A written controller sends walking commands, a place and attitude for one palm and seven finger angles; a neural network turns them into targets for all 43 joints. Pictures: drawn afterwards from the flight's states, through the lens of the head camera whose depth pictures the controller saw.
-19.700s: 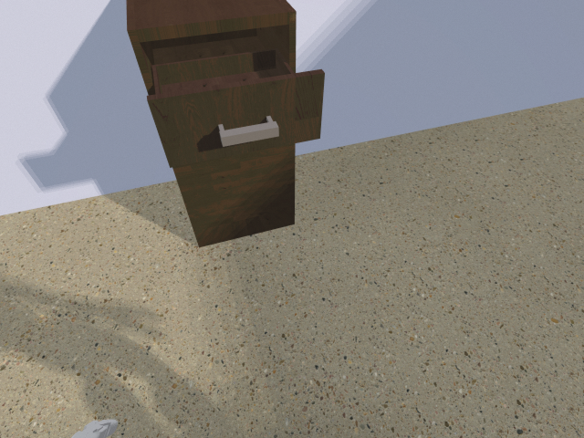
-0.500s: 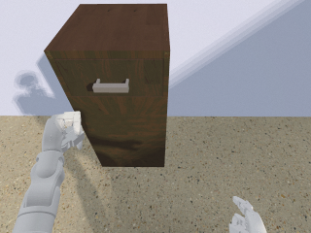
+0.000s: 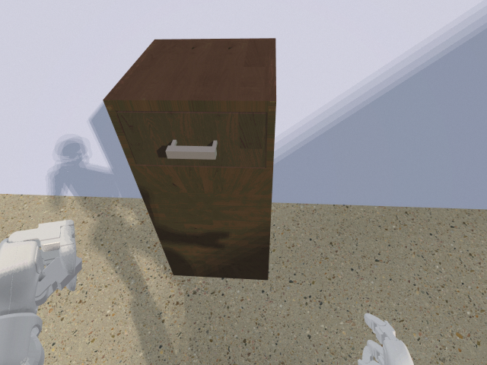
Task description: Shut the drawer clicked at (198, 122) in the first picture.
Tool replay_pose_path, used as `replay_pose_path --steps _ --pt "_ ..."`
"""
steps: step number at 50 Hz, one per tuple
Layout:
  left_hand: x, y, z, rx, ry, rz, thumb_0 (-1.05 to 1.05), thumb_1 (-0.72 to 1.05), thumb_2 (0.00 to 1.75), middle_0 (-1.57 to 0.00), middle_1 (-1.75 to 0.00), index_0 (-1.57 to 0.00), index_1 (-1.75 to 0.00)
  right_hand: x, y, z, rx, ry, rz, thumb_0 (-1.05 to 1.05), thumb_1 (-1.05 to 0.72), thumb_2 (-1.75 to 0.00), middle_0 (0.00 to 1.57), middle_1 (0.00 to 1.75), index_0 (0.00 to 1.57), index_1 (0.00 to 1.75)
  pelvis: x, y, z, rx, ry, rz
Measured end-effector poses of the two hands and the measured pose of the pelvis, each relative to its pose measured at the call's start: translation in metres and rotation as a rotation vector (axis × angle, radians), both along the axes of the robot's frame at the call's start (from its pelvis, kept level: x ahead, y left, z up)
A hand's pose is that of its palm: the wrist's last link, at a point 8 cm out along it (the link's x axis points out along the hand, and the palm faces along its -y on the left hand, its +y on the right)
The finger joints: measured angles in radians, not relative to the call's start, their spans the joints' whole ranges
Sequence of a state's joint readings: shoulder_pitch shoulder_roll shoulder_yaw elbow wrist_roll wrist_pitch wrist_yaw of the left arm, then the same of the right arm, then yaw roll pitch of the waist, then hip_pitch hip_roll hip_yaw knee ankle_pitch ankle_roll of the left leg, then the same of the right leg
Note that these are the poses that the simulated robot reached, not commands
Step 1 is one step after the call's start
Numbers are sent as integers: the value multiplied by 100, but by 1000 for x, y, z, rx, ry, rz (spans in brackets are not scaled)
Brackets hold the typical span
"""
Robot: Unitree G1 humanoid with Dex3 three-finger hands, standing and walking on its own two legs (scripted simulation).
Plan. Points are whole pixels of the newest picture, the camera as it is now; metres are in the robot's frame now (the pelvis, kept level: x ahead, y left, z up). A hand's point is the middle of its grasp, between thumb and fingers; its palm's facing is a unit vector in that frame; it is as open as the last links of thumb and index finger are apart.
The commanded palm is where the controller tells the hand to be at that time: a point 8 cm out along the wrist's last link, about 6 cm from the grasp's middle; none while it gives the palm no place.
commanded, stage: draw the hand back to the body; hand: left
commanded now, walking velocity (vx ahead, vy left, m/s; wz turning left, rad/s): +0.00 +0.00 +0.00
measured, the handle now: (193, 147) +0.64 +0.23 +0.00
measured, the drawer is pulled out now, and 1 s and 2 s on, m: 0.00 0.00 0.00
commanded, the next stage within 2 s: step back with the hand held close in 0.20 s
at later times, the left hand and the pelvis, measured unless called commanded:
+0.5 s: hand (68, 266) +0.18 +0.25 +0.15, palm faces +0.38 -0.81 -0.45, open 3.3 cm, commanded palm +0.12 +0.28 +0.17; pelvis -0.01 +0.00 +0.00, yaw -1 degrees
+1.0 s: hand (29, 321) +0.12 +0.26 +0.15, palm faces +0.39 -0.80 -0.46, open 3.3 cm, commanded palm +0.06 +0.29 +0.17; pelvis -0.08 +0.02 -0.02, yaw -1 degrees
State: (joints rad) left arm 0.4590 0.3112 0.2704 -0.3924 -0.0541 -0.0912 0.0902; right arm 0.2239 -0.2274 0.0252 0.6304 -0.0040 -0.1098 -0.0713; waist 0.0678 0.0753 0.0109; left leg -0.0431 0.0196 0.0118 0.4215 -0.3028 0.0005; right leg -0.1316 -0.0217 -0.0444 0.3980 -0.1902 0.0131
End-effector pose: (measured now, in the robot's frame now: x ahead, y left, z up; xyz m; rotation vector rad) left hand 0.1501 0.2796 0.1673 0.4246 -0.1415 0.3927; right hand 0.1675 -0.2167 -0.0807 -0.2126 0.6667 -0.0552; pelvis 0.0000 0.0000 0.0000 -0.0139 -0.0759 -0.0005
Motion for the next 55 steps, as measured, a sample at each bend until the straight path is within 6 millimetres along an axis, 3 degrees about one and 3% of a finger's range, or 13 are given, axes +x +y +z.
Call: replay_pose_path --steps 7,14,20,30,39,46,55 --pt "-26 0 12 55 -21 34 2 89 90 -141 -160 -141 -160 0 -3 1 -4 -36 -1 2 -90 -90 20 30 20 30 -4 -2 -1 -2 -12 3" --pt "-20 -1 2 19 -8 42 2 89 90 -141 -160 -141 -160 0 -1 3 -7 -50 5 2 -90 -90 20 30 20 30 -8 -4 -1 0 -14 2" --pt "-15 0 9 57 -33 11 2 89 90 -141 -160 -141 -159 -3 -2 5 -4 -41 -9 2 -90 -90 20 30 20 30 -7 -3 0 -5 11 -7" --pt "-7 10 1 116 47 -65 2 89 90 -141 -160 -141 -159 -27 -14 1 -43 70 -117 2 -90 -90 20 30 20 30 -18 13 0 6 87 -14" --pt "-34 21 6 166 16 -68 2 89 90 -141 -160 -140 -159 -44 -4 2 -45 58 -132 2 -91 -90 20 30 20 30 -40 21 -6 20 80 -16" --pt "-62 18 4 161 -47 -47 2 89 90 -141 -160 -141 -159 -57 6 3 -24 -7 -98 2 -90 -90 20 30 20 30 -63 18 -14 22 66 -16" --pt "-86 15 3 151 -116 -66 2 89 90 -141 -160 -141 -159 -99 -2 0 -70 16 -105 2 -90 -90 20 30 20 30 -90 19 -17 -2 75 -9"
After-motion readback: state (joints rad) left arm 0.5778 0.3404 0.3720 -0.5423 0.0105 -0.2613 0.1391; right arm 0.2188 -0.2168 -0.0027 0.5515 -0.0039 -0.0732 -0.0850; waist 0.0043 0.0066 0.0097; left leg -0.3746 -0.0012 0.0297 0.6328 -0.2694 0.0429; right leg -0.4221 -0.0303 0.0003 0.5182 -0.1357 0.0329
